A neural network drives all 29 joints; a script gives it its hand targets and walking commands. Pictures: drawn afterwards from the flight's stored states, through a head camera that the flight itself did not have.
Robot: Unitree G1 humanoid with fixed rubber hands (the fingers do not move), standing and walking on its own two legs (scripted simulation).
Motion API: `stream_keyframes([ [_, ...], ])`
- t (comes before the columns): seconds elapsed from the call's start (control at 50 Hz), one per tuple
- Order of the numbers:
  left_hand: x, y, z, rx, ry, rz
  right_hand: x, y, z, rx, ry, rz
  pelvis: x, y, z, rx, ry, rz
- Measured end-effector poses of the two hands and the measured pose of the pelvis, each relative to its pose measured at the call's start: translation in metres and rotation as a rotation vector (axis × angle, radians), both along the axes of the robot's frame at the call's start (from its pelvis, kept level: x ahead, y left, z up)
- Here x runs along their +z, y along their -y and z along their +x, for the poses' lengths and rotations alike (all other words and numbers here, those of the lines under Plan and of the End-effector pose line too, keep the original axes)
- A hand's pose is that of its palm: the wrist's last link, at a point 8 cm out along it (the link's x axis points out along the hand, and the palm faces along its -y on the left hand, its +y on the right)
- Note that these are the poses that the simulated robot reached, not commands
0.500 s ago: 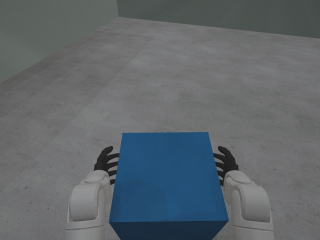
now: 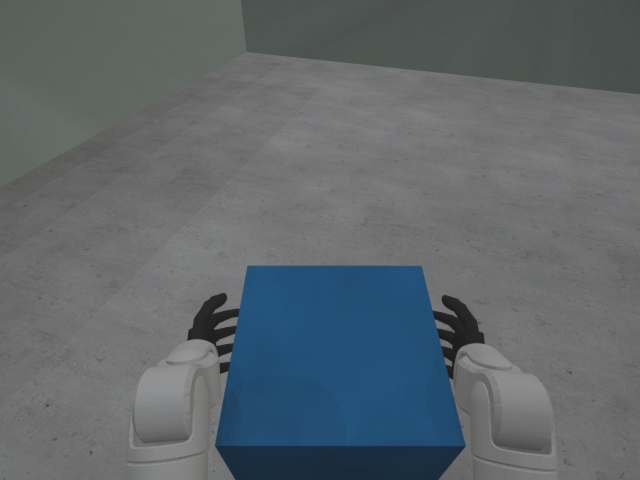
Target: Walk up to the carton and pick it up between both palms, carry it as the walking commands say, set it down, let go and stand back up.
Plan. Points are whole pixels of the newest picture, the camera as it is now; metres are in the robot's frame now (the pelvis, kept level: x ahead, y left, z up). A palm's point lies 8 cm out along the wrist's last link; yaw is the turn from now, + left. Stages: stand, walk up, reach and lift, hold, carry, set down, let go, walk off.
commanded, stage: carry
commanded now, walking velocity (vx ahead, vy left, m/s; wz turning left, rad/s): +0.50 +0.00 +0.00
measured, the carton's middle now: (333, 391) +0.25 +0.00 +0.02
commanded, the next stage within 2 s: none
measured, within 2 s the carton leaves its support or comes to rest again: neither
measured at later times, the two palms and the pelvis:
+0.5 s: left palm (244, 231) +0.51 +0.14 +0.07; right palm (419, 223) +0.53 -0.16 +0.07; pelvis +0.26 -0.03 +0.01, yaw +3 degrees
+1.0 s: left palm (271, 149) +0.81 +0.12 +0.07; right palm (405, 146) +0.79 -0.18 +0.09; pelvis +0.52 -0.02 +0.02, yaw -2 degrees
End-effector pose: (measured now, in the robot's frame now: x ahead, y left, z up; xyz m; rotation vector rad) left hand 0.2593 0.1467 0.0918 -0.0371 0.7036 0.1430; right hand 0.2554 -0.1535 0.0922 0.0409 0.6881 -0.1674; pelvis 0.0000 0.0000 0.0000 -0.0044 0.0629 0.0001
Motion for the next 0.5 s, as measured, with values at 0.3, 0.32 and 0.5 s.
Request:
stream_keyframes([
  [0.3,-0.015,0.005,0.155,-0.022,-0.024,-0.013,-0.013,0.005,0.145,-0.034,-0.025,0.0,0.003,-0.001,0.139,-0.026,-0.046,-0.02],
  [0.32,-0.016,0.009,0.168,-0.024,-0.015,-0.009,-0.015,0.009,0.158,-0.037,-0.015,0.004,0.0,0.002,0.151,-0.022,-0.039,-0.024],
  [0.5,-0.022,0.008,0.252,0.084,-0.075,0.012,-0.023,0.007,0.279,0.075,-0.076,0.02,0.006,0.028,0.258,0.058,0.0,-0.001],
])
